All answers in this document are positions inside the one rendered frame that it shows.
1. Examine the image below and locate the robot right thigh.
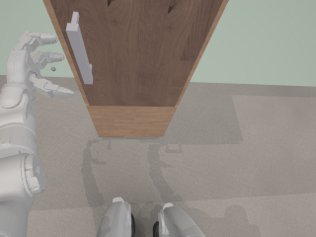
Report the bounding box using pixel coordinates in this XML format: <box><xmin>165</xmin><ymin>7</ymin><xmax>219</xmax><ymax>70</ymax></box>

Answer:
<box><xmin>158</xmin><ymin>206</ymin><xmax>205</xmax><ymax>237</ymax></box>

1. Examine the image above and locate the robot left upper arm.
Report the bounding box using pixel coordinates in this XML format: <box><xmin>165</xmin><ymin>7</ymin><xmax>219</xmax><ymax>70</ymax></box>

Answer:
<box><xmin>0</xmin><ymin>153</ymin><xmax>46</xmax><ymax>237</ymax></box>

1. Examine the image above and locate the handle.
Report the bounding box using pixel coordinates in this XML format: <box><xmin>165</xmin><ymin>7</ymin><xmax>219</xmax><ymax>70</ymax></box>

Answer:
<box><xmin>65</xmin><ymin>11</ymin><xmax>94</xmax><ymax>85</ymax></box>

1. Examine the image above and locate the cupboard door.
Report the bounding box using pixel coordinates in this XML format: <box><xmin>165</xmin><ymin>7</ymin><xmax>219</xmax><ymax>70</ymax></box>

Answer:
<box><xmin>50</xmin><ymin>0</ymin><xmax>223</xmax><ymax>108</ymax></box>

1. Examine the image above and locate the robot left hand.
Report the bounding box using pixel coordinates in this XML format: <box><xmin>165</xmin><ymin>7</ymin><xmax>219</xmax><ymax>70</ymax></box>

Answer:
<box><xmin>6</xmin><ymin>31</ymin><xmax>75</xmax><ymax>99</ymax></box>

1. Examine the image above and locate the robot right shin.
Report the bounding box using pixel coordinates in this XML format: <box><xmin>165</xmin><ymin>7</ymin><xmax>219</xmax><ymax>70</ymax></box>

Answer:
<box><xmin>158</xmin><ymin>202</ymin><xmax>173</xmax><ymax>237</ymax></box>

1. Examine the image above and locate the robot left forearm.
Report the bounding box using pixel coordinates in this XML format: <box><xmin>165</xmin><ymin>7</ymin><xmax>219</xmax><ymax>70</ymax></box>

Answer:
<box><xmin>0</xmin><ymin>82</ymin><xmax>38</xmax><ymax>159</ymax></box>

